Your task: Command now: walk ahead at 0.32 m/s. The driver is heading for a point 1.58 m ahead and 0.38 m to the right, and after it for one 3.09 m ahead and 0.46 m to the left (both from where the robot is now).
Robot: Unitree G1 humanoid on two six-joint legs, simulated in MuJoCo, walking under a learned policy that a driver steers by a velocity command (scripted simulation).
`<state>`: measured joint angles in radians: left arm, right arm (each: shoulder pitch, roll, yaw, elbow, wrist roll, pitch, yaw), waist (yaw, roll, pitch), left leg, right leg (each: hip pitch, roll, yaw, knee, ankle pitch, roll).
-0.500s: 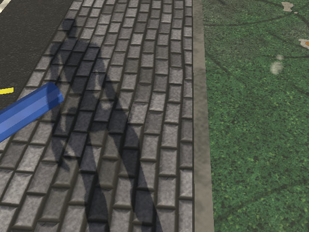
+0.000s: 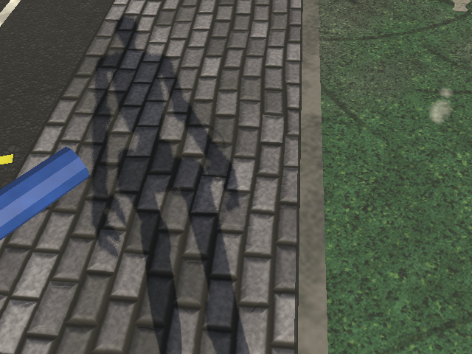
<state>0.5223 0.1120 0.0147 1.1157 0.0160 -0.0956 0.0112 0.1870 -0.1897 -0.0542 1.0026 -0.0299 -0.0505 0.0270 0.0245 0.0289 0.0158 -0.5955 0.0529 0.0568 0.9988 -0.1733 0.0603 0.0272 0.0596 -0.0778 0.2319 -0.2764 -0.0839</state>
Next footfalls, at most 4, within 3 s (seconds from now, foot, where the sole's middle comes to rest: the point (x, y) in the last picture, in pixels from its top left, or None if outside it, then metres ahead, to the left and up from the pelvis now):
0.18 left None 0.25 0.06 -0.78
0.74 right None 0.27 -0.12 -0.78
1.14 left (249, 345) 0.52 0.04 -0.78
1.46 right None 0.46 -0.15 -0.78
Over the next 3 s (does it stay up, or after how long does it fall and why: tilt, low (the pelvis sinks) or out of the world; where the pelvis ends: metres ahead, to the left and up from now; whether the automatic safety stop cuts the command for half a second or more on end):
stays up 1.05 0.00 -0.02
